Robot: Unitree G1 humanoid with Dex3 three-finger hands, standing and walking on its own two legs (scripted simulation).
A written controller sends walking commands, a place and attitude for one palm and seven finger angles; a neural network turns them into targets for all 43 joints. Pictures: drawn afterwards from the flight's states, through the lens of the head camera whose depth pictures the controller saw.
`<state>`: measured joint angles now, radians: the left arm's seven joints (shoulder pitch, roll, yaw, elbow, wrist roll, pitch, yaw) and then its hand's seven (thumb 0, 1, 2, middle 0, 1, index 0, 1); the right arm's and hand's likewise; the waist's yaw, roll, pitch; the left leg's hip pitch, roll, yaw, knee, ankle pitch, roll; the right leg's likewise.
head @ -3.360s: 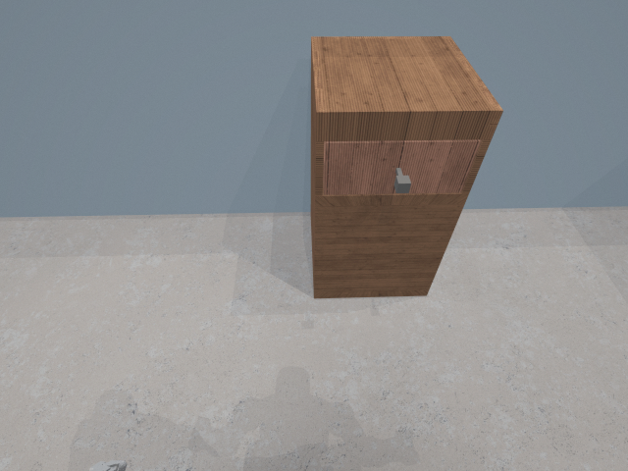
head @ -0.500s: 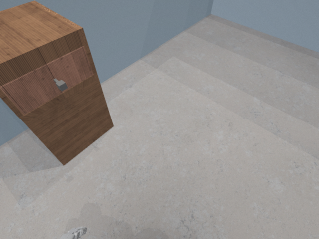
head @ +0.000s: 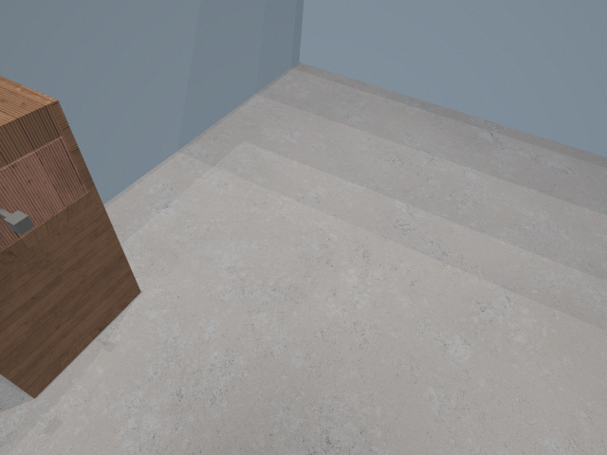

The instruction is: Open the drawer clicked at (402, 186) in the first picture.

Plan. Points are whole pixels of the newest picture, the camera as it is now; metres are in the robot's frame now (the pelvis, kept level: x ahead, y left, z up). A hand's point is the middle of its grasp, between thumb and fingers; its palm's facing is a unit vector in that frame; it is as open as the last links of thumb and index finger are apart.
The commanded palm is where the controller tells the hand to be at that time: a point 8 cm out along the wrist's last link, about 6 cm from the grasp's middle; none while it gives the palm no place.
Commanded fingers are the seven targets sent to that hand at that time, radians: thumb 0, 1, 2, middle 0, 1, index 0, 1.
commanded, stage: walk to a spot facing it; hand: left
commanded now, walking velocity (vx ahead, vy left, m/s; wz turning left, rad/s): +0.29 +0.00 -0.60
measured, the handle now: (13, 219) +0.56 +0.66 -0.15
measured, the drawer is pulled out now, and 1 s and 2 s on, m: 0.00 0.00 0.00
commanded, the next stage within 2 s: turn to face it in 1.28 s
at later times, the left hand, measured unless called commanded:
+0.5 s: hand (277, 340) +0.36 +0.06 -0.18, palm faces -0.32 -0.93 -0.16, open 7.4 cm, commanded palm none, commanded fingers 0.00 0.90 0.90 -0.20 -0.30 -0.20 -0.30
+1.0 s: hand (267, 320) +0.40 +0.08 -0.19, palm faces -0.32 -0.94 -0.15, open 7.4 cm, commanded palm none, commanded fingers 0.00 0.90 0.90 -0.20 -0.30 -0.20 -0.30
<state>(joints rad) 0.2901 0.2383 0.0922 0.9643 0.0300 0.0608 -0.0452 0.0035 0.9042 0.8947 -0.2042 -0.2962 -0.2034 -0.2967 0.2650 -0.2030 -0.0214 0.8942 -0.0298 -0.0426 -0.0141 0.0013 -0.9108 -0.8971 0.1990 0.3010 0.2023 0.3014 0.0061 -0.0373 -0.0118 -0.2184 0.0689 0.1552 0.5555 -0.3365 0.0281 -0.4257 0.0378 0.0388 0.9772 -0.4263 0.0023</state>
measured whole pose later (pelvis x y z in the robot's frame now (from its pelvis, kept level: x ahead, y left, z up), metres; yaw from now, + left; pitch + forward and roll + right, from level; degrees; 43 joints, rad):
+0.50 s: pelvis +0.17 -0.07 -0.03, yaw -17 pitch -1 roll +0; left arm 0.07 0.20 0.07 0.93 0.01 -0.04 -0.04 0.00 0.91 0.90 -0.20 -0.30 -0.20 -0.30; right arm 0.48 -0.13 -0.03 1.10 -0.01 -0.01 -0.01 0.01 -0.91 -0.90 0.20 0.30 0.20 0.30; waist -0.05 -0.03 0.13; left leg -0.19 0.19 0.18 1.20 -0.51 -0.06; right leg -0.45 0.02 -0.18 0.71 -0.24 -0.13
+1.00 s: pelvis +0.39 -0.10 -0.01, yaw -28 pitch +0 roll -1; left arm 0.44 0.16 0.06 1.07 0.01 -0.05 0.00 0.00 0.91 0.89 -0.20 -0.30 -0.20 -0.30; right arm 0.06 -0.16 -0.02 0.91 -0.03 -0.05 0.01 0.00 -0.91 -0.90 0.20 0.30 0.20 0.30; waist 0.08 -0.02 0.04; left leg -0.40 0.07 0.11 0.58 -0.15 0.00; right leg -0.10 0.07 0.04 0.60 -0.44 -0.04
